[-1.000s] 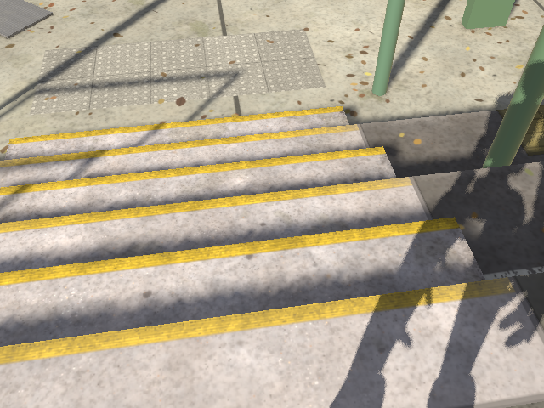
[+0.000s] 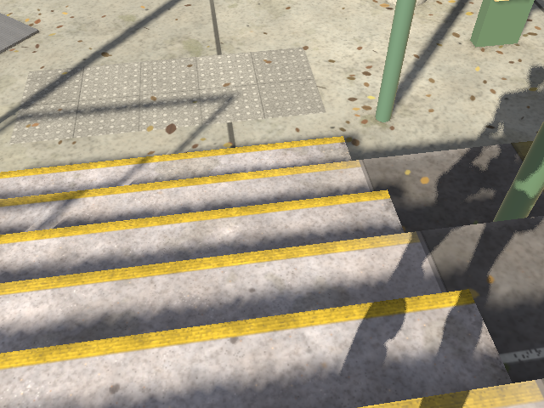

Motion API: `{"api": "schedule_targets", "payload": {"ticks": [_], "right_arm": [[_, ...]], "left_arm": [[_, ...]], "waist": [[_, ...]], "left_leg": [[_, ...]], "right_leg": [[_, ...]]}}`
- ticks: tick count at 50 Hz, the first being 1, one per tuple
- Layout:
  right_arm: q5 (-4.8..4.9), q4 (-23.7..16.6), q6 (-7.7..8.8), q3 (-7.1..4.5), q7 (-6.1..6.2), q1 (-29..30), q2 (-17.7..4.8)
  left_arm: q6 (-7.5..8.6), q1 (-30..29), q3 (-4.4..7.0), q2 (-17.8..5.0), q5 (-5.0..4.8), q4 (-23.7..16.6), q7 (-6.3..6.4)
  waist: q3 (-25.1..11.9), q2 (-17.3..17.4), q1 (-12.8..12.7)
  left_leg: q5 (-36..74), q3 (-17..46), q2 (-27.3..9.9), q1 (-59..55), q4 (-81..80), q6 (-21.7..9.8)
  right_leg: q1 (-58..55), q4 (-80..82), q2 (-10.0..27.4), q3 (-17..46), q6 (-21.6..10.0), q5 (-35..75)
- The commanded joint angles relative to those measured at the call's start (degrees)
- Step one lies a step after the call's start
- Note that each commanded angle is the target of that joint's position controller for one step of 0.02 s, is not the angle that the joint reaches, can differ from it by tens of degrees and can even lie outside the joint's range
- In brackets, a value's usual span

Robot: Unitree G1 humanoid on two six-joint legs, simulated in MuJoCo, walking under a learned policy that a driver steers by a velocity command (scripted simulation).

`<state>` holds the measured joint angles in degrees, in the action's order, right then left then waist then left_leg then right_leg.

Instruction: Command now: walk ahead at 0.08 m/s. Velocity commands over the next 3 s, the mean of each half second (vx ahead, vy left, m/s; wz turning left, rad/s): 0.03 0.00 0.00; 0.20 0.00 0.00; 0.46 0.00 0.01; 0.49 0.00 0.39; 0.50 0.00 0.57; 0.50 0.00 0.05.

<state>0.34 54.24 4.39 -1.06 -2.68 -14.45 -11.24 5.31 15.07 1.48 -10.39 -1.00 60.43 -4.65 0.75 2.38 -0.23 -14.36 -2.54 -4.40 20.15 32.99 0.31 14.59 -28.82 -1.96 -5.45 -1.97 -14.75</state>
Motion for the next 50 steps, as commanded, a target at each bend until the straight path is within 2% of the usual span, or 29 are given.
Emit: {"api": "schedule_targets", "payload": {"ticks": [1, 2, 3, 5, 7, 11, 31, 32, 33, 34, 35, 36, 37, 38, 39, 40, 41, 43, 44, 45, 46, 47, 48, 49, 50], "right_arm": [[1.17, -2.05, 0.69, -1.07, -1.07, 3.84, -6.78], [0.81, -1.62, 0.53, -1.02, -1.22, 3.37, -5.94], [0.62, -0.87, 0.21, -0.99, -1.43, 2.2, -5.16], [0.34, 0.7, -0.24, -1.4, -1.48, -0.27, -5.44], [0.24, 1.71, -0.63, -1.42, -1.32, -0.9, -4.89], [0.32, 2.75, -1.27, -1.58, -1.08, -0.21, -4.72], [-0.08, 7.56, -1.59, -2.03, -0.52, 2.24, -4.59], [-0.28, 8.34, -1.81, -2.16, -0.44, 0.73, -4.63], [-1.17, 8.56, -2.01, -2.97, 0.01, -0.18, -6.23], [-2.35, 8.29, -2.07, -3.68, 0.63, -0.07, -7.27], [-3.25, 7.09, -1.87, -3.84, 1.21, 1.93, -6.36], [-3.57, 5.67, -1.35, -3.53, 1.82, 4.41, -4.1], [-3.8, 4.07, -0.6, -3.1, 2.46, 6.61, -2.15], [-3.43, 3.26, 0.14, -2.89, 3.09, 7.57, -1.21], [-3.0, 2.99, 0.67, -2.81, 3.41, 6.83, -0.78], [-2.66, 3.35, 1.1, -2.95, 3.33, 4.84, -0.89], [-2.33, 4.38, 1.6, -3.32, 2.95, 2.44, -1.54], [-2.64, 6.35, 2.43, -3.79, 2.24, -3.72, -1.71], [-3.23, 8.13, 2.68, -4.09, 2.22, -10.32, -2.13], [-4.08, 11.05, 2.83, -4.63, 2.62, -21.06, -5.18], [-5.76, 13.3, 2.81, -4.31, 2.43, -32.63, -7.22], [-6.56, 13.24, 3.58, -3.64, 2.26, -29.59, -6.53], [-5.73, 11.5, 3.64, -2.95, 1.99, -22.0, -3.91], [-5.01, 9.84, 3.3, -2.07, 1.94, -17.18, -1.7], [-4.67, 9.35, 2.92, -1.26, 2.26, -15.17, 0.44]], "left_arm": [[-0.81, 4.12, 1.63, -5.63, 0.39, -2.16, 1.29], [-1.12, 3.76, 1.85, -5.76, 0.56, -2.22, 1.53], [-1.38, 4.46, 1.96, -5.75, 0.21, -1.56, 1.52], [-1.34, 3.76, 1.59, -4.19, -0.11, -1.46, 1.18], [-1.22, 2.73, 1.71, -4.39, -0.1, -1.69, 1.05], [-1.5, 2.89, 1.82, -4.54, 0.09, -1.2, 1.08], [-1.61, 5.8, 1.93, -4.05, 0.51, 2.34, 0.66], [-1.79, 7.52, 2.04, -4.11, 0.7, 3.08, 0.67], [-1.96, 9.2, 2.88, -6.01, 1.71, 3.53, 0.98], [-1.95, 10.38, 3.79, -8.09, 3.13, 3.59, 1.41], [-1.54, 11.71, 4.36, -8.87, 4.45, 3.53, 2.08], [-0.93, 13.8, 4.3, -7.88, 5.0, 3.77, 3.0], [-0.68, 14.19, 3.78, -6.13, 4.41, 3.89, 3.94], [-0.63, 13.91, 3.23, -4.73, 3.66, 3.59, 4.75], [-0.63, 11.4, 3.12, -4.87, 3.33, 2.41, 5.36], [-0.83, 7.57, 3.26, -5.86, 3.05, 0.95, 5.71], [-1.36, 5.4, 3.53, -7.2, 3.0, 0.23, 5.71], [-1.89, 5.16, 3.48, -7.18, 4.26, 0.3, 5.23], [-1.55, 4.84, 3.2, -5.86, 5.32, 0.39, 4.86], [-1.02, 3.02, 2.58, -2.43, 6.56, -0.92, 3.9], [0.36, 1.96, 2.7, -1.52, 5.74, -1.92, 3.18], [1.96, -0.44, 3.34, -2.51, 3.86, -3.05, 3.11], [2.38, -0.5, 3.91, -4.07, 3.49, -2.38, 3.42], [2.0, 1.24, 4.02, -3.22, 4.36, -1.92, 3.37], [1.15, 1.76, 3.64, -0.95, 5.02, -2.11, 3.18]], "waist": [[-2.54, 2.41, -2.92], [-2.43, 0.99, -2.5], [-2.74, 0.29, -1.93], [-2.73, -1.51, -0.47], [-3.74, -1.53, 0.05], [-3.39, -1.78, 0.38], [0.09, -2.85, 0.92], [0.4, -3.09, 0.87], [2.53, -4.26, 0.38], [5.33, -5.72, -0.44], [7.68, -7.86, -1.7], [8.45, -10.07, -2.91], [10.16, -10.92, -3.14], [9.84, -9.88, -3.33], [8.98, -8.76, -2.33], [8.68, -7.93, -0.36], [8.46, -7.56, 1.04], [6.7, -6.36, 3.25], [5.11, -3.15, 6.0], [2.18, 7.59, 9.51], [1.69, 10.24, 13.42], [7.21, 4.63, 11.21], [7.94, 0.31, 7.75], [6.6, -0.99, 4.85], [7.62, -1.2, 2.73]], "left_leg": [[9.14, 5.4, -2.31, -3.52, -11.54, -5.8], [11.7, 4.41, -1.34, -4.78, -10.59, -4.86], [13.1, 3.6, -0.65, -7.02, -9.64, -4.33], [16.08, 2.18, 0.04, -8.9, -8.05, -4.0], [18.9, 1.36, 0.51, -9.53, -7.05, -3.79], [20.06, 0.67, 0.96, -9.74, -5.98, -3.18], [12.38, -0.82, 2.14, -8.72, -5.07, -1.75], [6.7, -0.94, 2.21, -8.76, -6.01, -1.87], [-4.62, -1.62, 3.02, -7.1, -5.6, -2.53], [-13.78, -1.38, 3.32, -3.68, -4.78, -3.53], [-16.59, -0.74, 3.51, 1.13, -2.57, -4.44], [-14.06, -0.59, 3.53, 6.31, 1.1, -4.9], [-10.75, -0.06, 2.48, 10.28, 2.03, -5.73], [-9.19, 0.93, 1.68, 9.47, 2.07, -6.43], [-10.33, 0.38, 2.05, 4.91, 0.44, -6.88], [-9.63, -1.36, 3.21, -2.44, -3.4, -7.34], [-4.54, -2.86, 4.55, -9.24, -7.07, -7.48], [0.31, -2.43, 5.25, -18.47, -8.31, -7.88], [0.53, 1.54, 2.8, -24.18, -8.41, -9.72], [4.79, 20.22, -7.16, -35.72, -14.57, -17.19], [10.78, 36.46, -16.86, -44.51, -22.39, -23.27], [7.71, 32.9, -19.19, -42.04, -23.64, -21.14], [7.08, 25.06, -16.37, -36.44, -23.06, -18.33], [7.79, 19.4, -13.57, -31.27, -23.86, -17.11], [10.81, 15.55, -11.82, -26.46, -24.97, -16.21]], "right_leg": [[-2.3, 4.9, 2.08, 1.75, -1.33, 0.05], [-2.33, 4.98, 2.59, 2.28, -1.93, 3.08], [-1.9, 5.57, 2.64, 2.44, -2.01, 5.03], [-1.8, 6.26, 3.1, 2.84, -1.92, 10.08], [-3.27, 5.43, 3.37, 2.92, -1.54, 14.77], [-3.78, 4.31, 3.46, 3.07, -0.62, 17.78], [-2.23, 3.41, 3.7, 3.79, -0.42, 13.43], [-2.33, 4.93, 3.93, 4.16, -0.89, 7.55], [-1.61, 7.1, 4.75, 5.54, -3.03, -4.11], [-0.84, 10.28, 7.33, 9.39, -6.26, -16.66], [-2.14, 14.0, 11.8, 15.89, -9.96, -24.59], [-6.65, 17.9, 17.63, 23.36, -13.55, -26.64], [-10.15, 20.67, 22.78, 27.93, -15.85, -25.02], [-11.31, 21.98, 24.4, 28.77, -16.23, -21.0], [-10.1, 22.69, 23.04, 25.76, -15.2, -17.9], [-6.74, 22.71, 20.17, 21.02, -13.65, -16.09], [-3.7, 21.89, 17.55, 17.16, -12.84, -14.56], [-0.07, 16.13, 14.11, 12.16, -11.78, -9.26], [3.88, 7.19, 10.92, 8.8, -10.14, -4.43], [16.43, -12.53, 2.47, 2.99, -4.81, -4.65], [30.59, -29.72, -1.85, 10.06, -3.88, -15.7], [38.12, -37.82, 0.4, 16.78, -6.04, -13.67], [36.36, -42.24, 2.83, 14.85, -6.8, -9.34], [32.37, -42.23, 4.54, 12.15, -7.33, -6.01], [29.6, -40.52, 6.12, 11.21, -7.23, -2.77]]}}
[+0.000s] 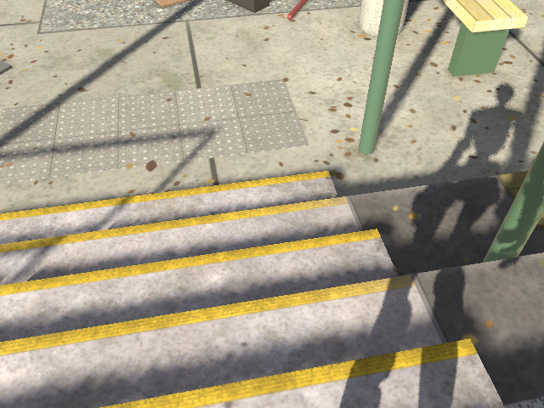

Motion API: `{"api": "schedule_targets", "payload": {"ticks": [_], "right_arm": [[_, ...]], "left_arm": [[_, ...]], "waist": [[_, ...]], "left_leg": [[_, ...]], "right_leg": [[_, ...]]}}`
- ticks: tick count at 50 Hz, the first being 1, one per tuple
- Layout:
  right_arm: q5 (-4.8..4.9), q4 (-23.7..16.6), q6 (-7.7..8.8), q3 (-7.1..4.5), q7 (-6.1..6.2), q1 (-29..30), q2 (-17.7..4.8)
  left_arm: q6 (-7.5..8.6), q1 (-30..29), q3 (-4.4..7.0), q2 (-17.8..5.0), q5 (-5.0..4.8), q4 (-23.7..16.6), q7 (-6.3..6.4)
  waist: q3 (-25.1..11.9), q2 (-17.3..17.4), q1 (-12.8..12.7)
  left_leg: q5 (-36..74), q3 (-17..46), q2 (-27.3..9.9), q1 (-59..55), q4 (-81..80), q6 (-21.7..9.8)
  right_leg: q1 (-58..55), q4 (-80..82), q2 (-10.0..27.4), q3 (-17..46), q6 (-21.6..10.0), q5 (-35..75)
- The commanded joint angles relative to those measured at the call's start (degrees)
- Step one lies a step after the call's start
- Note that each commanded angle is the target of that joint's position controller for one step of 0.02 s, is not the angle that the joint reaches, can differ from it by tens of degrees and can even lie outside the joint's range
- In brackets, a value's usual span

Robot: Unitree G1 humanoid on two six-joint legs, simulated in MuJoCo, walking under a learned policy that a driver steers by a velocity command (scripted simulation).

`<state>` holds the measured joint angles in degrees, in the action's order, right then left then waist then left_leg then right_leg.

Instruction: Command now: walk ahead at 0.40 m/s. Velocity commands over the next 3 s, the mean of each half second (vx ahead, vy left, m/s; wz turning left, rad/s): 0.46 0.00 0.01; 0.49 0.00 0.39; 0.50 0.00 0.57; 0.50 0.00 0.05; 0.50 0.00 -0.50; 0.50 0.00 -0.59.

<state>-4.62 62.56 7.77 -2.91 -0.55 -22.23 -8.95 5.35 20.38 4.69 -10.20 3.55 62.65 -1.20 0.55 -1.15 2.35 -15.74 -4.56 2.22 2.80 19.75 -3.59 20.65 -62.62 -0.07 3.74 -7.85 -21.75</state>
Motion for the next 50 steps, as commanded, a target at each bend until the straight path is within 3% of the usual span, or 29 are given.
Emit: {"api": "schedule_targets", "payload": {"ticks": [1, 5, 10, 12, 15, 16, 17, 18, 19, 20, 21, 23, 24, 26, 28, 29, 31, 35, 39, 40, 42, 43, 44, 45, 46, 47, 48, 49, 50], "right_arm": [[0.45, 0.4, -0.89, 1.51, 0.45, -6.14, 0.36], [0.63, 2.27, -0.15, 3.0, -0.36, -10.88, 0.07], [0.15, 3.5, 0.0, 3.01, -2.74, -13.18, -3.62], [-1.56, 2.93, -0.24, 3.12, -2.14, -12.5, -2.92], [-0.57, 1.74, -0.51, 1.99, -1.27, -10.45, -5.87], [0.2, 3.29, -0.52, 0.9, -1.88, -12.47, -7.23], [-1.1, 4.83, -0.69, 1.54, -2.84, -20.89, -3.28], [-1.5, 3.72, -0.16, 2.79, -3.75, -21.87, 1.07], [0.65, -4.57, 0.45, 1.6, -3.78, -3.71, 0.63], [1.47, -7.14, 0.62, 0.87, -2.7, 4.09, -2.24], [0.75, -7.56, -0.01, 0.49, -1.21, 3.31, -2.71], [-0.74, -7.07, -2.09, 2.07, 0.34, -0.17, 3.02], [-1.34, -6.94, -3.31, 1.71, 0.14, -1.93, 2.46], [-1.09, -9.6, -4.2, 1.84, -0.76, 1.63, 1.91], [-2.39, -10.09, -3.43, 2.26, -2.37, 2.21, 1.4], [-2.69, -11.25, -3.03, 2.2, -2.57, 5.81, 0.46], [-1.46, -12.78, -3.08, 1.96, -2.51, 10.93, -1.25], [-1.18, -15.62, -4.65, 1.54, -2.73, 17.75, -3.9], [-0.75, -17.08, -4.76, 1.97, -2.89, 24.96, -3.53], [-1.06, -16.67, -4.45, 2.06, -2.91, 25.83, -3.72], [-0.55, -14.08, -3.68, 1.52, -2.42, 21.94, -4.97], [0.29, -11.32, -3.03, 0.36, -1.93, 13.16, -6.85], [1.13, -6.62, -2.35, -1.88, -1.77, -2.05, -11.02], [0.8, -3.4, -3.52, -3.42, -2.43, -18.17, -15.72], [0.58, -0.61, -3.66, -3.7, -3.39, -24.53, -17.14], [0.28, 0.39, -3.42, -4.16, -2.92, -25.96, -15.45], [1.41, -3.1, -3.03, -3.17, -2.58, -15.96, -13.25], [0.69, -5.02, -3.13, -1.61, -2.89, -8.99, -9.01], [-0.07, -8.12, -1.83, 0.78, -2.46, -0.74, -3.56]], "left_arm": [[0.14, -3.91, -0.08, 1.12, 0.9, -4.52, -0.57], [-1.48, -14.55, -1.71, 2.9, -0.2, -9.01, -1.52], [-2.55, -19.99, -1.25, -1.26, -0.27, -11.38, -1.25], [-1.94, -13.22, -0.51, -2.4, 0.42, -9.23, -1.33], [-0.67, -6.06, 1.53, -5.87, -0.53, -7.66, -0.86], [-0.36, -1.21, 2.19, -7.29, -1.72, -6.38, -0.15], [0.28, 6.5, 2.45, -8.66, -1.79, -4.51, 0.6], [0.2, 17.82, 1.23, -8.05, -1.1, -1.87, 0.07], [1.47, 20.89, 0.72, -5.34, 2.34, 0.92, 0.36], [2.21, 11.1, 0.34, -4.81, 1.56, -0.61, 0.18], [1.86, 4.42, -1.23, -0.77, 0.79, -2.23, 0.07], [1.98, 0.32, -3.18, 3.71, 0.34, -2.28, 0.75], [2.13, -1.05, -3.97, 5.09, -0.31, -2.58, 0.87], [3.4, 0.69, -4.08, 3.2, -0.17, -1.72, 1.22], [4.3, 5.68, -4.99, 2.94, 2.24, -1.19, 2.26], [4.73, 10.32, -6.09, 5.62, 2.39, 0.79, 3.22], [4.55, 14.83, -6.78, 3.44, 0.84, 1.63, 3.67], [3.37, 21.78, -8.43, 2.92, 0.66, 3.48, 2.43], [1.93, 22.22, -7.95, 0.78, 1.05, 4.12, 2.84], [1.55, 21.75, -7.67, 0.09, 0.16, 3.9, 2.93], [0.27, 22.16, -6.58, -2.22, 0.28, 4.19, 2.86], [-0.32, 18.87, -5.83, -4.52, 0.86, 2.94, 2.01], [-1.03, 16.82, -5.62, -6.17, 2.77, 2.47, 0.17], [-1.62, 28.02, -7.45, 2.57, 3.78, 5.7, -2.92], [-0.75, 23.27, -8.2, 2.19, 2.16, 1.33, -4.31], [1.14, 7.33, -7.26, -0.27, -0.21, -5.23, -3.98], [2.66, -3.43, -6.2, -4.51, -0.91, -10.89, -2.62], [2.86, -3.64, -5.15, -7.7, 0.15, -11.19, -1.01], [2.85, -2.28, -5.41, -4.78, 1.3, -10.72, 1.0]], "waist": [[8.23, 2.58, -1.53], [8.59, 3.72, -0.51], [6.02, 5.55, -1.58], [4.73, 5.02, -4.78], [2.15, 4.25, -9.1], [0.59, 3.46, -10.14], [-8.46, -4.26, -8.87], [-19.0, -13.11, -11.54], [-6.99, -8.59, -15.89], [3.25, -2.92, -12.37], [1.35, 3.13, -8.18], [5.26, 2.03, -2.93], [5.43, 2.94, -1.26], [3.58, 0.09, -1.47], [0.75, 1.35, -2.89], [0.18, 2.0, -5.01], [0.06, -0.49, -6.66], [6.78, -1.52, -7.65], [8.66, -0.03, -10.36], [9.28, 0.25, -10.84], [8.93, 1.21, -10.17], [5.84, 3.51, -5.64], [0.06, 6.29, 0.94], [-18.41, 15.16, 1.66], [-27.22, 11.27, 5.97], [-14.93, 7.93, 11.3], [-7.1, 1.89, 9.23], [-3.03, 0.24, 5.61], [0.96, -2.42, -1.03]], "left_leg": [[15.64, 14.29, -16.74, -4.57, -13.3, -10.98], [23.86, 6.35, -12.49, 4.68, -15.54, -10.13], [33.09, 5.95, -14.39, 4.77, -12.79, -10.18], [36.25, 4.85, -15.88, 3.27, -6.98, -8.34], [45.92, 0.99, -12.52, 10.36, 6.9, -6.23], [43.02, 1.68, -11.2, 13.05, 17.49, -5.75], [27.54, 1.17, -6.35, 23.21, 34.41, -3.15], [-20.86, 2.96, 3.64, 35.52, 62.3, 0.23], [-16.54, 13.02, 2.69, 50.83, 69.35, -3.76], [-7.72, 13.6, -3.01, 51.53, 66.4, -5.02], [-3.72, 13.15, -4.99, 44.29, 64.54, -4.69], [3.13, 14.22, -8.67, 37.31, 58.53, -4.58], [2.04, 13.11, -9.13, 35.95, 53.35, -3.87], [6.86, 8.2, -9.42, 31.84, 40.27, -2.39], [27.1, 7.53, -9.41, 33.26, 37.4, -1.57], [39.08, 10.46, -11.21, 38.57, 28.32, -1.12], [49.97, 6.86, -9.39, 34.64, 17.16, -0.86], [40.41, 7.35, -9.6, 36.73, 13.15, -0.84], [35.4, 5.33, -9.96, 30.9, 5.53, -1.6], [32.8, 3.94, -9.24, 28.73, 2.74, -1.84], [30.09, 1.98, -8.04, 19.9, -2.46, -2.09], [33.88, -1.71, -5.72, 8.68, -5.37, -2.73], [41.26, -3.32, -4.92, -9.49, -4.93, -4.97], [68.18, 8.21, -15.76, -41.3, 17.33, -17.13], [70.14, 20.6, -21.27, -50.89, 18.97, -23.01], [48.31, 27.26, -21.84, -48.0, 12.17, -21.65], [23.89, 28.13, -21.93, -35.41, 6.97, -18.52], [15.86, 26.3, -19.95, -20.9, 2.99, -17.26], [12.7, 22.93, -17.48, -2.57, 0.22, -15.44]], "right_leg": [[20.49, -4.13, 5.47, 1.23, -0.63, 8.62], [14.81, 15.53, 5.85, -5.04, 3.06, 20.3], [9.9, 23.77, 3.1, -4.8, 4.27, 22.59], [8.96, 14.66, 3.75, -2.75, 3.39, 24.08], [-8.73, 18.11, -1.02, -9.06, 1.86, 14.42], [-17.09, 26.72, -0.78, -7.73, 0.11, 14.31], [-35.38, 25.83, 4.72, 1.57, -7.75, 23.06], [-45.65, 36.61, 18.76, 27.62, -21.35, 23.56], [-38.07, 44.57, 18.48, 36.58, -16.92, -1.14], [-22.91, 45.07, 19.2, 31.65, -13.91, -4.49], [-12.97, 44.39, 18.34, 27.01, -14.25, 0.28], [1.68, 47.03, 16.37, 19.74, -12.38, 4.82], [5.06, 48.8, 15.02, 15.54, -10.9, 5.22], [7.53, 48.57, 10.51, 5.12, -8.19, 9.68], [5.16, 42.03, 7.99, -0.22, -6.71, 17.13], [-0.82, 37.34, 8.36, 0.31, -5.24, 16.74], [1.96, 32.46, 6.47, -1.58, -4.0, 12.22], [-0.6, 30.22, 13.88, 4.95, -5.81, 7.17], [-4.93, 26.17, 14.58, 3.35, -3.36, 3.09], [-6.08, 25.22, 14.15, 2.57, -3.11, 3.62], [-7.54, 20.27, 12.95, 0.56, -1.36, 8.7], [-6.02, 11.85, 10.64, -3.47, -0.17, 14.36], [-0.88, -2.57, 8.43, -8.59, 3.2, 19.64], [15.63, -31.83, 3.71, -12.44, 9.01, -10.03], [24.98, -46.58, 0.54, -6.38, 10.27, -24.72], [43.43, -49.45, 0.28, -4.02, 10.09, -23.95], [48.95, -38.96, 3.92, -2.18, 8.95, -17.7], [41.88, -32.31, 6.38, -0.92, 7.25, -13.05], [31.26, -11.65, 10.18, 3.56, 5.29, 3.7]]}}
Over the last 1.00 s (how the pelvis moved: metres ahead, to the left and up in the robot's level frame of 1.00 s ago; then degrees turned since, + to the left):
0.13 0.04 0.01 0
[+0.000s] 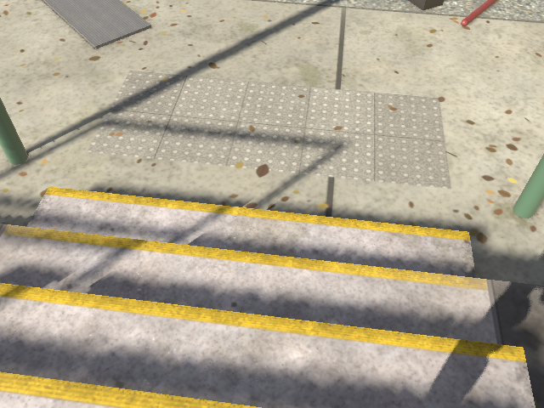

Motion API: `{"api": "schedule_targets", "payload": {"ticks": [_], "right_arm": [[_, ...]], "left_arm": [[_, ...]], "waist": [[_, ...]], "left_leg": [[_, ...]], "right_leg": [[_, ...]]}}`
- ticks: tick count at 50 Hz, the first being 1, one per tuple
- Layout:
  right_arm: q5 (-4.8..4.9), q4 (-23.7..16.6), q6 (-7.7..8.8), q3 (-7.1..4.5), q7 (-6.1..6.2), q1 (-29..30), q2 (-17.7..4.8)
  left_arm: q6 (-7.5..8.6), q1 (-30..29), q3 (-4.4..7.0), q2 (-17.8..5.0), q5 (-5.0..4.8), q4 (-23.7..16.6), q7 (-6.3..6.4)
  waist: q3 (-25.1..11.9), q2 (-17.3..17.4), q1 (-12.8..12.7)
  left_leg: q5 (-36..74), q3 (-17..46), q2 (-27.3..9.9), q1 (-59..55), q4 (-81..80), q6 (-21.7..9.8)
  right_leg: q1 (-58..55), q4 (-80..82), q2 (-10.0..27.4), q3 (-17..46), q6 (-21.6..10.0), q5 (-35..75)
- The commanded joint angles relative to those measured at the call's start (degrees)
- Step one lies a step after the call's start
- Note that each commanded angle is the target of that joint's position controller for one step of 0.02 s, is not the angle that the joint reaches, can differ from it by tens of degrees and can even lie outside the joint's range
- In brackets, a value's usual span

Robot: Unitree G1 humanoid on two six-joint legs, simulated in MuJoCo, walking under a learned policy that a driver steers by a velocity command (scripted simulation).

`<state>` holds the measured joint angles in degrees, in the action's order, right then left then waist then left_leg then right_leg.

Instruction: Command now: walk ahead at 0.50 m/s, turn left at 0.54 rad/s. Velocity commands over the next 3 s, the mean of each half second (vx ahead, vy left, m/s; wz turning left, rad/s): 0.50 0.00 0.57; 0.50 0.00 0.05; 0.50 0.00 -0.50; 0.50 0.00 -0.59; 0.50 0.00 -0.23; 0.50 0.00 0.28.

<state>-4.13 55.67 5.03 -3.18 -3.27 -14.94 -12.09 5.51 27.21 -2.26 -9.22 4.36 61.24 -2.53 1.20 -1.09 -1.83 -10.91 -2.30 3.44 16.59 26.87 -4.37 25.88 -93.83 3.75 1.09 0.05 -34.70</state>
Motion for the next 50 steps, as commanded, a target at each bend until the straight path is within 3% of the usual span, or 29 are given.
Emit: {"api": "schedule_targets", "payload": {"ticks": [1, 3, 5, 6, 8, 10, 14, 16, 17, 18, 19, 20, 21, 22, 24, 25, 28, 31, 37, 38, 39, 40, 42, 44, 45, 46, 47, 48, 50], "right_arm": [[-0.69, -2.0, 1.56, 1.28, 0.15, -5.92, -1.6], [2.01, -2.49, 2.26, 1.99, 0.33, -5.92, -1.63], [0.24, -4.28, 2.62, 1.93, 0.14, -3.27, -3.64], [-0.66, -3.75, 3.41, 2.76, 1.2, -6.62, -0.61], [-0.03, -2.81, 3.54, 2.9, 2.54, -11.71, -0.75], [-1.16, -2.49, 2.64, 3.06, 1.52, -13.13, -3.7], [0.17, -2.19, 1.43, 3.48, 1.67, -19.12, -3.78], [0.42, -2.0, -0.77, 3.05, 1.45, -17.58, -7.01], [-1.15, -3.0, -0.76, 3.35, -0.2, -16.36, -6.52], [-0.47, -2.27, 0.08, 4.92, -1.45, -26.82, 3.79], [2.13, -3.65, 0.34, 4.95, -1.9, -29.79, 2.23], [2.17, -8.35, 0.57, 4.68, -1.68, -22.5, -0.19], [1.92, -9.47, 0.59, 4.06, 0.0, -12.04, -2.79], [1.59, -7.88, 0.09, 4.58, 1.4, -12.41, -1.21], [0.84, -7.15, -1.18, 5.36, 0.38, -12.83, 2.93], [-1.14, -6.67, -1.4, 5.88, -0.89, -13.62, 3.45], [0.42, -7.83, 0.11, 3.48, -1.8, -1.96, -1.52], [0.76, -9.33, -0.08, 2.89, -1.16, 0.67, -0.98], [-0.96, -11.51, -1.8, 3.3, -1.4, 6.18, -1.27], [4.55, -12.84, -3.07, 2.18, 0.66, 15.1, -2.95], [4.77, -13.57, -3.62, 2.72, 1.5, 17.8, -2.07], [-0.29, -14.31, -2.49, 4.07, 0.14, 13.8, 0.59], [-0.9, -15.36, -1.59, 1.86, 0.12, 14.87, -4.32], [0.64, -14.02, -0.46, 1.05, 0.3, 9.36, -4.61], [0.85, -9.0, 0.98, -0.22, 0.55, -3.35, -7.15], [1.38, -6.15, 1.39, -0.78, 1.43, -14.42, -10.32], [-0.58, -2.0, 1.54, -0.49, 1.37, -27.38, -8.59], [-1.84, -0.65, 2.25, -0.95, 2.23, -21.09, -7.53], [0.99, -2.33, 1.39, 1.98, 2.51, -9.85, 0.85]], "left_arm": [[1.75, -9.33, 1.28, -3.18, 0.98, -9.07, 3.67], [-0.03, -7.74, 0.66, -1.19, 1.81, -9.45, 3.71], [-0.71, -3.98, 0.14, -0.51, 2.57, -10.33, 2.21], [-0.44, -7.37, -0.29, -0.27, 2.88, -11.28, 1.34], [-0.15, -14.6, -0.54, -3.17, 1.29, -13.84, 1.02], [-1.51, -17.44, -0.55, -3.63, -0.19, -16.26, 1.27], [-2.18, -21.88, -0.17, -6.83, 1.07, -18.51, 0.67], [-1.03, -14.69, 2.36, -10.97, -1.34, -15.18, 1.46], [0.24, -2.8, 5.02, -15.54, -2.48, -11.98, 1.63], [0.48, 6.61, 6.5, -19.17, -1.92, -10.95, 0.84], [-0.12, 10.22, 6.35, -20.54, -0.06, -11.07, -1.09], [-0.87, 6.13, 6.83, -21.23, 0.57, -10.96, -1.96], [-0.25, 0.85, 5.38, -15.24, 0.38, -10.95, -1.85], [0.45, -4.59, 2.69, -6.51, 1.2, -12.81, -2.13], [1.65, -7.58, 1.66, -2.06, 0.89, -12.05, -0.63], [2.86, -9.56, 0.93, 0.56, -0.29, -11.76, 1.35], [4.82, 2.15, 1.19, -4.06, 0.67, -5.96, 3.35], [3.29, 5.4, 2.11, -9.25, 1.43, -2.23, 0.84], [2.67, 9.11, 1.22, -4.47, 1.5, 1.53, -0.08], [0.4, 5.98, 3.2, -9.12, -6.55, -0.99, 1.9], [-0.67, 7.31, 3.18, -9.55, -6.16, -1.49, 2.61], [1.79, 12.89, 1.41, -4.25, 1.7, 2.07, 0.84], [2.51, 9.72, 3.27, -6.87, 0.56, 0.62, 0.63], [2.17, 4.67, 5.71, -13.03, -0.13, -0.35, -0.28], [1.88, 5.74, 6.09, -12.1, 1.46, -0.95, -1.3], [2.3, 9.73, 3.97, -3.84, 1.82, -1.75, -2.37], [2.68, 2.45, 3.56, -1.36, -0.69, -5.3, -3.3], [2.5, -8.2, 4.26, -2.82, -2.14, -10.67, -2.24], [0.86, -9.33, 4.9, -2.86, -0.05, -10.28, -0.15]], "waist": [[4.7, 1.59, 1.35], [4.05, 2.87, 0.25], [0.95, 2.26, -2.19], [1.15, 1.22, 1.17], [0.57, -1.88, 5.65], [1.3, 1.42, 3.95], [5.51, 2.04, 6.67], [3.63, 1.77, 2.96], [-2.43, 0.34, -2.9], [-20.28, -14.08, -1.75], [-23.99, -13.24, -3.46], [-16.85, -11.84, -4.69], [-3.34, -3.5, -3.85], [-0.42, 4.31, 0.44], [5.41, 1.35, 5.72], [5.42, 0.59, 6.31], [3.1, -2.69, -2.17], [1.61, -1.13, 0.92], [2.64, -1.24, 0.3], [4.0, 1.08, 0.63], [4.47, -0.23, -1.62], [4.2, -6.72, -1.79], [3.16, -6.3, -1.36], [-0.16, -4.13, 3.6], [-6.85, -0.19, 6.22], [-19.43, 9.76, 8.94], [-17.39, 13.35, 15.0], [-1.84, 5.14, 13.48], [0.65, 0.3, 5.66]], "left_leg": [[4.3, 21.86, -17.24, -2.96, -9.76, -16.92], [-0.09, 21.17, -15.63, 8.56, -13.28, -18.32], [4.18, 16.19, -10.17, 22.27, -5.27, -15.21], [3.28, 17.94, -9.05, 14.91, 0.18, -14.57], [-6.53, 16.14, -5.55, 11.98, 8.98, -10.46], [-14.14, 17.45, -4.28, 26.23, 10.21, -9.99], [-22.89, 30.29, -6.44, 9.29, 20.92, -9.5], [-17.4, 29.99, -4.27, 9.23, 32.12, -6.6], [-10.01, 25.77, -2.03, 18.19, 44.54, -2.78], [-28.52, 13.4, 5.31, 34.15, 70.14, 2.88], [-38.03, 10.7, 6.86, 47.67, 94.47, 3.44], [-33.19, 11.69, 3.83, 63.28, 101.56, 4.17], [-20.65, 10.19, -1.74, 69.3, 99.85, 3.45], [-6.78, 12.54, -5.72, 58.67, 89.7, 1.77], [-0.02, 10.55, -11.89, 39.65, 75.32, 0.54], [10.18, 10.48, -12.99, 38.12, 60.41, -0.77], [24.6, 6.27, -10.79, 34.47, 33.19, 1.09], [22.46, 9.41, -8.29, 35.16, 26.98, 1.07], [17.26, 5.39, -8.24, 32.35, 29.37, 1.37], [16.82, -1.83, -6.76, 27.0, 25.19, 1.59], [13.56, -2.78, -5.98, 21.98, 24.79, 2.15], [8.68, 3.75, -8.29, 23.57, 22.3, 1.65], [-3.81, 0.7, -5.25, 22.46, 16.41, 1.14], [0.03, -4.18, -1.71, 1.29, 6.75, -0.75], [10.57, -3.6, -1.94, -23.33, 12.29, -4.19], [21.45, 16.57, -18.29, -45.49, 7.72, -17.3], [12.89, 32.97, -25.86, -44.73, -3.19, -21.77], [-0.54, 29.3, -26.79, -29.48, -6.72, -17.05], [1.22, 16.57, -23.72, -11.73, -7.11, -13.69]], "right_leg": [[18.32, 22.59, 6.21, 4.87, -3.12, 16.45], [9.87, 34.29, 5.03, 2.91, -2.47, 22.14], [-3.41, 33.85, 2.51, -0.13, -2.51, 34.32], [6.89, 40.86, 4.22, 6.17, -2.24, 50.51], [7.99, 59.5, 3.5, 5.13, -1.02, 64.35], [-8.19, 59.46, 1.21, -0.31, 0.71, 60.05], [-3.43, 76.64, 1.84, 4.11, -0.05, 51.79], [-16.42, 83.1, 1.7, 0.34, -2.64, 56.48], [-34.23, 72.95, 3.91, -1.03, -6.46, 57.08], [-62.04, 52.63, 16.15, 8.37, -19.77, 83.7], [-65.65, 55.82, 23.76, 21.37, -25.32, 80.53], [-60.31, 64.34, 29.68, 34.83, -26.61, 48.66], [-43.28, 70.09, 25.46, 29.99, -21.07, 19.36], [-27.87, 73.72, 20.85, 20.84, -17.19, 16.09], [-4.09, 79.84, 16.29, 11.14, -15.36, 26.06], [-2.78, 79.31, 10.65, 5.84, -12.86, 25.12], [-8.43, 80.39, 9.82, 1.06, -14.49, 34.15], [-18.26, 78.85, 14.05, 3.49, -15.97, 55.31], [-22.45, 74.33, 10.87, 2.52, -15.42, 48.17], [-20.39, 75.0, 10.0, -0.26, -11.7, 48.5], [-18.11, 74.88, 9.55, 0.9, -11.05, 48.75], [-22.69, 74.51, 11.39, 4.88, -14.06, 50.22], [-29.64, 70.72, 12.39, 5.43, -14.95, 52.97], [-21.02, 61.49, 9.67, 1.73, -14.72, 62.32], [-5.34, 46.84, 4.42, -1.88, -11.55, 60.52], [11.93, 27.3, -1.45, -3.69, -6.36, 29.95], [24.81, 11.63, -6.97, 0.7, -6.64, -2.46], [30.65, 15.85, -3.36, 6.07, -9.01, 4.0], [19.99, 19.83, 1.75, 4.87, -9.15, 12.81]]}}
Over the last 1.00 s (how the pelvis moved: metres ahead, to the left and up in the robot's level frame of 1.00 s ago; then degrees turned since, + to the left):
0.50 0.04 -0.15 14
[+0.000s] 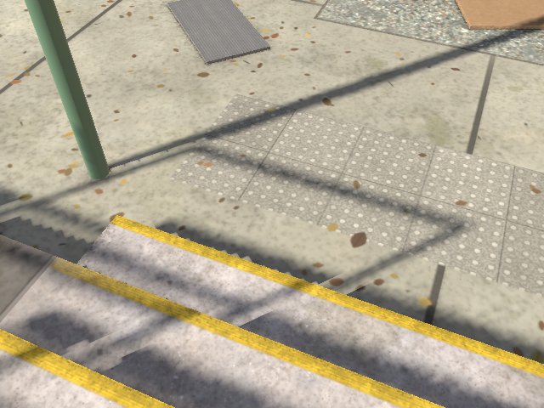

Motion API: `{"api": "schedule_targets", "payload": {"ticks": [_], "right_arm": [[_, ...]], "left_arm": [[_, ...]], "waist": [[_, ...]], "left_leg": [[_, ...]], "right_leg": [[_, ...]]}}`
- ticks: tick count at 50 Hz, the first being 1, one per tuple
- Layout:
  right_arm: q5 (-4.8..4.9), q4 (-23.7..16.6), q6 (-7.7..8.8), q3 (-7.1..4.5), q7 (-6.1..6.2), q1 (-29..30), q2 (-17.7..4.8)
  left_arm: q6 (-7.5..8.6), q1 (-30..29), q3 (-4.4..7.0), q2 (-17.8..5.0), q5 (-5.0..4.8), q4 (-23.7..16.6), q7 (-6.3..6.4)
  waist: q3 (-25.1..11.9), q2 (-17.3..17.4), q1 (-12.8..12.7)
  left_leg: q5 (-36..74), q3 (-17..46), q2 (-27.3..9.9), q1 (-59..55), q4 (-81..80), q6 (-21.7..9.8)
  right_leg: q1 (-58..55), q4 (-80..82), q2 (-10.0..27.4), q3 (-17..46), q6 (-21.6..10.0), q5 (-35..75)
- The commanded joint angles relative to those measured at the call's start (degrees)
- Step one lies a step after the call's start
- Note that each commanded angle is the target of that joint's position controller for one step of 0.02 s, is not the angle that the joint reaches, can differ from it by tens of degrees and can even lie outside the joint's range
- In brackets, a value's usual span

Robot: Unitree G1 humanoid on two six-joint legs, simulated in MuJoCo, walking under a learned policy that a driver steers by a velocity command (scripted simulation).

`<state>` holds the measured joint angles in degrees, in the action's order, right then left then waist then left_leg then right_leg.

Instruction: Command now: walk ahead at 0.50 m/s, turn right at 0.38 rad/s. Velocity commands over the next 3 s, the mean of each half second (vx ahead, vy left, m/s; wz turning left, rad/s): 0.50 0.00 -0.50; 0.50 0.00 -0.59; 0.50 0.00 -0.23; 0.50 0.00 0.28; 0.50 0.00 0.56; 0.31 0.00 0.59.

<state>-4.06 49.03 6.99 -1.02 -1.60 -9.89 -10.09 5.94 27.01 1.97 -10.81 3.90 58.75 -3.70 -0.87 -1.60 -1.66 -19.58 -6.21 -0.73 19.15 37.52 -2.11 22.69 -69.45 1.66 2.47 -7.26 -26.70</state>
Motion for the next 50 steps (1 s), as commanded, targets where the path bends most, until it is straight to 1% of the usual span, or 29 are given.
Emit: {"api": "schedule_targets", "payload": {"ticks": [1, 2, 4, 7, 9, 13, 15, 17, 18, 19, 20, 21, 23, 24, 26, 27, 28, 29, 32, 35, 37, 39, 40, 41, 42, 43, 44, 47, 50], "right_arm": [[0.66, 3.43, -0.85, 0.73, 1.37, -11.98, 1.85], [0.62, 2.24, -1.14, 1.24, 1.93, -8.2, 3.3], [-0.96, 0.77, 0.14, 2.95, 3.49, -4.13, 6.03], [-3.2, 4.07, 1.13, 2.46, 3.59, -10.96, -0.2], [-2.0, 6.92, 1.15, 3.19, 2.64, -17.4, -0.17], [-0.49, 11.5, -0.67, 2.56, 2.1, -24.78, -4.21], [-1.32, 11.6, -2.21, 1.77, 1.65, -22.61, -6.07], [-3.17, 11.61, -2.85, 0.94, -1.45, -23.04, -7.57], [-1.85, 12.64, -2.86, 2.79, -3.38, -31.18, -0.3], [0.57, 9.0, -2.17, 2.22, -4.44, -23.04, -2.92], [2.11, 1.42, 0.26, 1.91, -3.41, -8.37, -3.97], [2.29, -1.55, 1.19, 0.6, -1.71, -2.09, -7.76], [-1.23, 0.84, 0.79, 0.9, 1.88, -7.76, -5.64], [-1.92, 2.02, -0.3, 1.78, 2.76, -7.82, -2.13], [-2.12, 0.32, -2.38, 2.48, 2.64, -7.25, -1.03], [-1.59, -0.95, -2.99, 2.85, 1.98, -6.94, -0.64], [-2.32, -0.33, -2.61, 3.35, 1.0, -10.54, -0.15], [-2.04, -0.77, -2.39, 3.92, 0.39, -8.44, 0.26], [-2.25, -4.75, -2.19, 4.06, -0.58, 7.16, -3.95], [-0.49, -7.3, -3.34, 3.87, -0.84, 6.53, -4.38], [-0.77, -6.6, -3.61, 2.9, -1.15, 4.53, -7.01], [0.81, -3.48, -2.38, 0.44, -0.38, -4.84, -11.13], [1.26, -0.42, -1.29, -1.82, -0.5, -17.27, -14.4], [-0.5, 1.42, -0.88, -3.14, -1.21, -26.46, -18.15], [-0.86, -0.28, -1.95, -3.08, -3.67, -24.5, -20.56], [-1.46, -0.4, -2.8, -3.04, -4.33, -19.16, -18.41], [-1.38, -1.02, -2.15, -0.78, -3.97, -13.56, -9.94], [-1.28, 0.37, 0.21, 2.34, -0.74, -9.19, 1.62], [-1.09, 4.82, 3.27, 2.12, 2.11, -15.25, -1.44]], "left_arm": [[-0.32, -7.13, -0.32, 2.4, 1.77, -7.35, 0.94], [-1.17, -3.22, -1.28, 5.07, 3.17, -6.23, 0.35], [-1.1, -3.53, -0.9, 3.42, 3.58, -6.15, -1.15], [-0.27, -8.1, 0.27, -0.93, 0.8, -6.75, -0.91], [-0.92, -15.78, 0.78, -4.17, 1.18, -9.99, -0.27], [-2.09, -26.67, -0.91, -2.54, 3.16, -12.99, 0.81], [-1.57, -19.21, 0.23, -4.67, 1.99, -9.33, 1.34], [-0.36, 1.14, 5.11, -15.63, 1.16, -2.95, 1.2], [-0.83, 13.86, 5.55, -16.99, 1.45, 1.12, 1.06], [-1.19, 20.64, 5.62, -15.56, 1.42, 3.11, 0.85], [-0.12, 17.0, 5.71, -15.74, -0.57, 2.17, 1.18], [0.41, 9.71, 4.44, -13.0, -1.44, 0.62, 0.86], [1.24, -3.96, -0.18, -2.15, 0.74, -2.99, 0.32], [1.93, -9.83, -1.18, -0.69, 0.09, -5.56, 0.38], [2.06, -11.39, -0.82, -4.57, -1.81, -6.06, 0.5], [2.0, -11.08, -0.75, -6.09, -1.6, -6.36, 0.03], [2.29, -11.1, -0.99, -6.72, 0.68, -7.19, -0.19], [2.95, -9.6, -1.26, -5.22, 2.14, -6.26, 0.29], [2.61, 7.63, -1.71, -2.15, -0.61, -2.49, 3.2], [0.72, 4.58, -1.87, -6.84, 1.75, -4.51, 1.05], [0.21, 5.65, -1.85, -6.79, 0.37, -5.08, 1.08], [-1.0, 3.32, -1.56, -8.8, 0.02, -5.64, 0.34], [-0.47, 3.76, -2.41, -5.76, 2.15, -5.1, -1.19], [-0.03, 16.37, -3.43, 3.43, -0.41, -3.54, -1.65], [-0.03, 18.92, -3.05, 1.02, -2.01, -6.19, -1.95], [-0.53, 8.01, -1.86, -4.22, -1.87, -9.35, -1.12], [-1.11, 2.08, -2.68, -2.02, -0.74, -9.33, 0.53], [-1.81, 2.27, -3.91, 1.23, 0.57, -8.41, 0.54], [-0.92, -7.3, -2.33, -2.42, 0.36, -9.31, -1.51]], "waist": [[5.59, 2.01, 3.08], [6.48, 4.14, 0.19], [4.43, 3.13, -1.12], [4.28, 4.46, 1.46], [8.14, 4.23, 2.85], [12.52, 3.09, 7.36], [10.71, 0.93, 3.93], [0.24, -9.0, -4.44], [-18.41, -13.22, -5.57], [-17.68, -5.73, -10.91], [-6.15, -5.04, -13.48], [-0.07, -1.83, -10.37], [4.23, 6.14, 0.42], [8.09, 4.42, 1.68], [4.22, 0.98, 3.38], [3.83, 1.12, 3.86], [2.72, 1.24, 5.18], [2.91, 2.65, 3.22], [3.95, 4.67, -7.97], [5.73, -1.44, -3.39], [8.39, 0.22, -2.83], [5.18, -0.51, 2.97], [-2.66, 1.79, 8.55], [-18.5, 16.99, 4.83], [-22.1, 15.89, 4.31], [-7.96, 10.23, 5.62], [-0.34, 2.09, 4.09], [7.97, 1.29, -3.55], [5.59, 5.23, 3.08]], "left_leg": [[11.08, 14.82, -16.99, -7.28, -18.5, -13.98], [11.41, 12.12, -15.37, 0.2, -18.72, -11.69], [9.73, 4.91, -11.54, 5.35, -14.72, -7.86], [-1.69, -2.13, -8.34, 17.34, -7.24, -5.58], [-1.77, 3.2, -13.87, 11.07, -4.1, -6.11], [-6.84, 9.37, -19.17, -1.17, -0.29, -5.21], [-0.05, 5.29, -16.7, 0.11, 9.15, -4.28], [4.82, -5.52, -7.97, 12.34, 37.03, 1.17], [-23.7, -3.48, -3.49, 22.24, 59.87, 4.91], [-27.5, 2.22, -1.58, 32.36, 70.57, 4.97], [-24.6, 6.18, -1.78, 49.29, 68.87, 4.95], [-20.04, 9.47, -4.78, 52.42, 64.37, 3.6], [1.18, 16.67, -10.8, 35.73, 39.53, 0.46], [9.25, 14.69, -11.37, 25.41, 27.34, 0.18], [9.75, 10.0, -8.3, 14.54, 22.12, 1.09], [11.35, 7.19, -6.6, 7.26, 18.88, 1.33], [21.94, 6.14, -5.16, -1.71, 23.74, 1.11], [34.05, 13.54, -7.24, 6.25, 19.89, 2.41], [42.46, 13.47, -6.3, 26.59, -9.37, 4.42], [41.07, 6.72, -3.3, -0.82, -6.95, 3.64], [38.04, 7.7, -3.36, -2.12, -19.26, 2.81], [35.26, 5.41, -3.64, -17.81, -20.8, -0.29], [36.43, 8.72, -7.88, -36.2, -8.07, -6.77], [70.67, 15.8, -19.05, -54.0, 5.92, -17.64], [54.72, 36.38, -29.07, -55.32, -2.97, -24.48], [28.8, 41.04, -31.4, -43.52, -9.35, -22.85], [0.58, 31.8, -25.5, -28.77, -13.74, -15.66], [7.18, 18.25, -17.17, 1.69, -20.63, -9.56], [12.0, 9.07, -13.82, 3.99, -24.15, -11.06]], "right_leg": [[18.62, 0.17, 5.38, 3.88, -1.92, 8.62], [13.54, 2.41, 5.62, 4.04, -2.32, 16.4], [9.63, 15.35, 5.82, 3.72, -2.15, 36.77], [-6.01, 27.45, 2.39, -3.33, 2.39, 56.11], [-0.56, 33.0, 3.83, -1.28, 2.91, 51.36], [4.6, 44.29, 4.8, -1.7, 0.99, 42.03], [-8.25, 49.07, 2.93, -5.5, 0.97, 42.07], [-40.68, 43.25, 0.07, -8.35, -3.97, 59.12], [-64.03, 31.1, 11.72, 6.08, -15.24, 75.17], [-66.05, 34.45, 15.24, 16.8, -17.33, 70.19], [-59.63, 40.99, 17.09, 25.61, -17.84, 40.5], [-47.23, 44.98, 17.98, 29.82, -15.93, 20.93], [-17.42, 48.39, 15.63, 24.95, -14.19, 11.89], [-1.24, 53.39, 12.87, 20.22, -15.61, 13.05], [8.9, 52.98, 8.66, 18.68, -14.75, 8.54], [15.18, 50.88, 6.05, 15.51, -13.0, 12.13], [23.04, 44.82, 3.63, 13.06, -11.55, 17.67], [17.09, 39.31, 3.49, 16.23, -10.93, 16.59], [-6.52, 26.15, 1.53, 19.99, -8.91, 0.68], [18.4, 26.22, -0.47, 21.99, -8.42, -8.02], [11.05, 19.87, -0.78, 26.57, -7.14, -10.36], [11.63, 8.17, -2.46, 26.38, -3.59, -4.56], [20.97, -7.8, -5.02, 22.46, 0.44, 5.42], [30.75, -38.31, -10.82, 9.41, 5.95, -18.38], [45.26, -53.08, -12.93, 8.78, 6.24, -18.41], [58.12, -58.47, -7.83, 7.13, 7.6, -10.51], [57.2, -49.63, -1.63, 9.1, 5.65, 4.26], [37.02, -21.23, 8.03, 7.66, 2.49, 25.92], [27.71, 4.81, 5.92, 2.19, 2.76, 37.89]]}}
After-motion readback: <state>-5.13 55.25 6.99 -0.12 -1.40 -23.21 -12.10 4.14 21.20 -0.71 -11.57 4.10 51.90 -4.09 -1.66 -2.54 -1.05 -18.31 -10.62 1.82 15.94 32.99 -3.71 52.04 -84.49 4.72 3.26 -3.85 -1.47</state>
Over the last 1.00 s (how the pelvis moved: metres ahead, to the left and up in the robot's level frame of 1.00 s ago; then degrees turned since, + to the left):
0.48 0.02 -0.16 16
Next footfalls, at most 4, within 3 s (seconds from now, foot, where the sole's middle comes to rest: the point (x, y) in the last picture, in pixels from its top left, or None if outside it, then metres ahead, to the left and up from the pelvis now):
0.32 right None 0.28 -0.14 -0.90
0.80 left None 0.61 0.01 -1.05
1.36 right None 0.63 -0.29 -1.05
1.74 left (367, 331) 0.96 -0.28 -1.20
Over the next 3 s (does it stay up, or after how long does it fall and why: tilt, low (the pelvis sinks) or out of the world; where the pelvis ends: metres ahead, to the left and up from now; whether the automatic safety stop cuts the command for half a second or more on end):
stays up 1.40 -0.52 -0.57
